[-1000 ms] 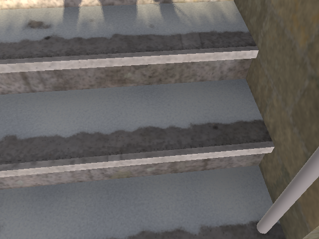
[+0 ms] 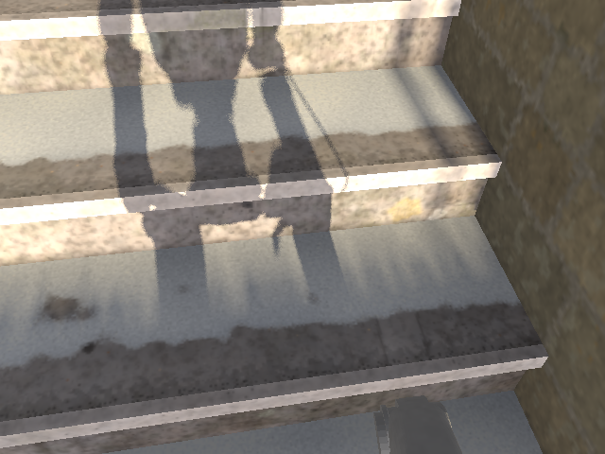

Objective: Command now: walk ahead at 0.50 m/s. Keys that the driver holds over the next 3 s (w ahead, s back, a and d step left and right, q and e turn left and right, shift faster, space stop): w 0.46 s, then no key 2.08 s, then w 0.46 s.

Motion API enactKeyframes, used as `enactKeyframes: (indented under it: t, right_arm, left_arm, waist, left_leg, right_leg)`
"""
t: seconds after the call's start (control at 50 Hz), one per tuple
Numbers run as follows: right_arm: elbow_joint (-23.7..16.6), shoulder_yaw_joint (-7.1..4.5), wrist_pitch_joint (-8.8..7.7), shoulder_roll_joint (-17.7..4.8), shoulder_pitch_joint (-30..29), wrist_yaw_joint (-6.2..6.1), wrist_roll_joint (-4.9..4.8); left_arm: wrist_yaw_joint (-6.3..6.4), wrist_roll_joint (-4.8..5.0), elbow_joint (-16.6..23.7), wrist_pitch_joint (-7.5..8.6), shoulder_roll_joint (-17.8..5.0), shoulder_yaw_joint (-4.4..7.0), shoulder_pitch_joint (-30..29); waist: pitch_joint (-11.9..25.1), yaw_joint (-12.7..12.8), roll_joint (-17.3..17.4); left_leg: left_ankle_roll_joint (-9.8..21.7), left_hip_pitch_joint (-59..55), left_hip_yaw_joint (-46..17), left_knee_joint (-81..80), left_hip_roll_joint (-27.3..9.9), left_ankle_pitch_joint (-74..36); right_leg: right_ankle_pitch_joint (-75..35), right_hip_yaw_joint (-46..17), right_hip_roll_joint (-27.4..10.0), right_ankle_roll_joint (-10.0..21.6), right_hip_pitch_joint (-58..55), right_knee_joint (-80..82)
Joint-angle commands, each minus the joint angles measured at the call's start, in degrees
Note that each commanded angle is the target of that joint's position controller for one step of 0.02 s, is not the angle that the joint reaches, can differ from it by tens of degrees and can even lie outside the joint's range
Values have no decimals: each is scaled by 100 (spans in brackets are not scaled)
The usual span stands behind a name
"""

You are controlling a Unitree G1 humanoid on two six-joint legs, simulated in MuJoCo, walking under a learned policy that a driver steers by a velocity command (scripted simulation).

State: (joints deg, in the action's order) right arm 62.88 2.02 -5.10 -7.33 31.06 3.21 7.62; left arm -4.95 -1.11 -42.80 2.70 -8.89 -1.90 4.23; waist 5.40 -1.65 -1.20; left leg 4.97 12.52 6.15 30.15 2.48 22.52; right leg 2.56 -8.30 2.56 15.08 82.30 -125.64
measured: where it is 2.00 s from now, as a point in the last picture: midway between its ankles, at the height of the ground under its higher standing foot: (287, 336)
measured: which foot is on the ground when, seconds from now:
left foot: down 0.00-0.24, up 0.26-0.64, down 0.66-1.00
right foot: up 0.00-0.18, down 0.20-0.68, up 0.70-1.00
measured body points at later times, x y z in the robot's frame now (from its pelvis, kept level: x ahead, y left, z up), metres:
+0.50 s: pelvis +0.33 -0.01 +0.16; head +0.32 +0.01 +0.61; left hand +0.22 +0.16 +0.00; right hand +0.50 -0.23 +0.06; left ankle +0.39 +0.13 -0.28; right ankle +0.29 -0.10 -0.55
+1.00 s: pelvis +0.54 +0.06 +0.34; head +0.54 +0.06 +0.79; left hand +0.66 +0.29 +0.20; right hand +0.62 -0.17 +0.19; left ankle +0.59 +0.14 -0.38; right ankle +0.63 -0.10 -0.31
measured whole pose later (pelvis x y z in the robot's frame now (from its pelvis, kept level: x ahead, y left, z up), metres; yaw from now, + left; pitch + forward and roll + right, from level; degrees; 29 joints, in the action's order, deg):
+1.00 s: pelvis +0.54 +0.06 +0.34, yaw +1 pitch +4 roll +2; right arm 57.4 1.1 -5.5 -10.8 12.6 1.9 0.5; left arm -6.5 -1.5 -56.5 5.1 -12.0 1.4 7.9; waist 4.3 -0.3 -2.0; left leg 3.5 26.5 6.4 36.5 2.3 13.8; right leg 15.4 -4.6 -5.0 -5.5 44.8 -66.4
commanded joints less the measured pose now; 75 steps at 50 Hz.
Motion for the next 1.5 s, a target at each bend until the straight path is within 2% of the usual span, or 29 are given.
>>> enactKeyframes:
  t: [0.02,0.1,0.12,0.18,0.22,0.24,0.26,0.28,0.32,0.38,0.44,0.46,0.52,0.56,0.58,0.64,0.68,0.7,0.74,0.78,0.82,0.86,0.9,0.96,1.02,1.08,1.12,1.18,1.5]
  right_arm:
    - [164,127,-30,-137,891,60,155]
    - [320,281,129,-38,1184,293,-28]
    - [1,213,59,-312,308,337,-222]
    - [208,-56,-269,-1603,624,407,-631]
    - [293,-275,-212,-1822,575,456,-366]
    - [258,-168,-220,-1107,1101,534,-10]
    - [232,-207,-41,-833,671,588,-120]
    - [205,-341,-2,-715,-73,653,-470]
    - [-231,-378,-115,-419,-1120,306,-503]
    - [-831,-209,196,-79,-1579,53,-488]
    - [-1105,-101,361,73,-1841,-88,-606]
    - [-1306,-47,353,31,-2395,-145,-742]
    - [-2181,-2,309,-523,-4123,-309,-698]
    - [-2379,139,480,-426,-4930,-278,-752]
    - [-2370,213,464,-90,-4920,-85,-718]
    - [-1816,108,416,-318,-3661,109,-624]
    - [-1668,10,294,-767,-3172,52,-733]
    - [-1526,-93,389,-1038,-2391,34,-624]
    - [-1005,-454,427,-1711,-641,-102,-333]
    - [-792,-504,174,-1463,-1727,-246,-465]
    - [-819,-298,63,-612,-2732,-258,-654]
    - [-916,-91,-30,52,-3391,-308,-648]
    - [-1137,-95,-168,-189,-3532,-311,-565]
    - [-1571,-120,-304,-806,-3827,-125,-805]
    - [-1346,-206,-235,-1166,-3304,50,-752]
    - [-793,-141,-119,-667,-2199,452,-917]
    - [-542,-206,-172,-552,-1046,320,-774]
    - [-919,-318,-108,-868,-2369,197,-737]
    - [-455,-429,-26,-577,-2142,46,-823]
  left_arm:
    - [47,-36,468,95,6,-145,-978]
    - [-14,-101,1237,-314,316,-309,-3053]
    - [-57,-76,1059,-423,313,-260,-2419]
    - [-209,-73,972,-531,-175,-113,-1901]
    - [-27,-131,424,-411,-581,123,-124]
    - [31,69,-138,-393,-765,130,1065]
    - [67,-201,-767,-432,-887,214,2666]
    - [171,-354,-992,-294,-838,246,3350]
    - [252,-50,-1214,53,-413,246,2236]
    - [25,-238,-1761,106,852,-157,1139]
    - [46,-263,-1586,391,931,-145,563]
    - [85,-459,-1786,424,767,-137,963]
    - [75,-666,-2261,491,244,-128,2275]
    - [-50,-424,-1791,392,-261,23,1916]
    - [-52,-58,-1507,483,-362,30,1917]
    - [-36,96,-1491,610,-1163,236,2256]
    - [-169,-140,-1826,668,-866,313,3333]
    - [-171,-129,-1776,637,-805,355,3131]
    - [-308,23,-1550,379,-500,486,2106]
    - [-158,36,-1632,341,-225,460,1888]
    - [14,-179,-1593,288,-47,312,1528]
    - [108,-125,-1524,152,79,238,1303]
    - [96,-138,-1550,120,-264,309,1212]
    - [-224,-2,-1432,174,-537,387,971]
    - [-218,15,-1298,434,-577,371,1026]
    - [73,62,-966,468,-749,369,809]
    - [84,221,-541,469,-1110,380,-106]
    - [82,133,-631,404,-740,392,-9]
    - [175,112,-805,382,-642,428,139]
  waist:
    - [-685,-41,416]
    - [-723,-391,694]
    - [-683,230,883]
    - [-204,722,1469]
    - [749,1034,1323]
    - [2161,961,219]
    - [2205,1613,-754]
    - [1170,1676,-921]
    - [179,1000,-133]
    - [177,-185,755]
    - [-118,-684,146]
    - [-167,-434,-374]
    - [-3,-14,334]
    - [-43,118,45]
    - [59,162,-592]
    - [308,-213,-514]
    - [1159,175,-213]
    - [1711,-215,409]
    - [1450,-919,1895]
    - [388,-270,1015]
    - [424,202,214]
    - [430,628,-11]
    - [668,751,-49]
    - [333,930,300]
    - [-226,719,268]
    - [-200,359,222]
    - [196,-408,-560]
    - [-2,80,-186]
    - [-20,127,45]
  left_leg:
    - [447,-1408,-1422,-1305,-1433,-1489]
    - [759,253,-1222,-2775,-1658,-2652]
    - [659,799,-628,-2739,-1495,-4748]
    - [1071,-927,-564,-1679,-2002,-10715]
    - [647,-960,-514,278,-1893,-11918]
    - [428,1042,-1097,1669,-1428,-9877]
    - [278,2742,-1476,3507,-348,-4113]
    - [176,3574,-2321,6585,243,-2837]
    - [424,4792,-2235,8391,17,-2601]
    - [1134,5713,-1887,8935,-250,-2858]
    - [978,5458,-1112,8511,-740,-1360]
    - [995,5708,-984,9437,-658,-674]
    - [950,6557,-899,7591,-904,-524]
    - [612,5009,-523,5277,-999,-35]
    - [198,3590,-75,5488,-740,217]
    - [-31,3133,417,3914,-12,-626]
    - [790,697,-725,3941,-416,-3107]
    - [1193,-478,-2011,2607,-762,-2842]
    - [1881,-401,-5160,-225,-1953,-739]
    - [1100,1023,-3994,-163,-1562,965]
    - [1109,1689,-3316,-115,-1527,58]
    - [748,2148,-2349,-390,-1242,-695]
    - [525,2172,-1558,-369,-1011,-1163]
    - [-213,2869,-323,-1054,-502,-1145]
    - [220,2066,-623,-513,-838,-1269]
    - [347,929,-1088,297,-1076,-1701]
    - [-70,812,-306,504,-379,-1041]
    - [4,872,-331,259,-443,-611]
    - [-47,659,-344,39,-469,-1169]
  right_leg:
    - [314,428,-284,137,1817,325]
    - [462,1639,-753,-197,-609,2847]
    - [497,1896,-503,-244,-2023,3380]
    - [1647,2335,380,-767,-3399,5329]
    - [1050,1747,394,-415,-5555,6293]
    - [750,-381,-271,378,-8281,6909]
    - [1492,-2628,-1099,825,-9440,8724]
    - [2658,-4053,-1453,963,-8181,9802]
    - [2511,-3235,-1516,849,-6886,9816]
    - [961,-1266,-1286,200,-6072,10124]
    - [315,538,-774,-339,-5079,10657]
    - [479,446,-798,-268,-5061,10840]
    - [-114,257,-966,-521,-6215,10930]
    - [-427,550,-1181,-473,-5529,11947]
    - [-1220,469,-1342,-303,-4876,12195]
    - [-5993,1015,-1291,-293,-7175,10934]
    - [-6916,947,-1128,-725,-6257,9706]
    - [-4884,807,-673,-889,-5381,8698]
    - [1094,-178,149,-1269,-3883,4336]
    - [571,-639,-36,-1118,-2993,2616]
    - [849,-419,-181,-1002,-2865,2241]
    - [1082,-326,-445,-1061,-3092,2906]
    - [642,-81,-625,-1526,-3454,3802]
    - [1836,801,-776,-2311,-5888,6106]
    - [460,827,-651,-2224,-6089,7569]
    - [-364,861,-775,-1585,-6125,9284]
    - [-895,365,-925,-733,-6221,9378]
    - [1020,600,-615,-1113,-5936,9489]
    - [553,894,-616,-1028,-6305,9447]
Next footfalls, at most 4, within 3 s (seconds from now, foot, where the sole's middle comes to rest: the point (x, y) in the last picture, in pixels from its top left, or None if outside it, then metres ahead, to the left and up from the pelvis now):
0.20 right None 0.33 -0.10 -0.59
0.66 left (223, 329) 0.63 0.15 -0.42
1.08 right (347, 306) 0.68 -0.08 -0.42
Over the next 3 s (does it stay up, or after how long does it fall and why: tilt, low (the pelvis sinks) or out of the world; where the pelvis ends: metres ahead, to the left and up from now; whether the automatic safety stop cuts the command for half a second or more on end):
stays up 0.70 0.00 0.36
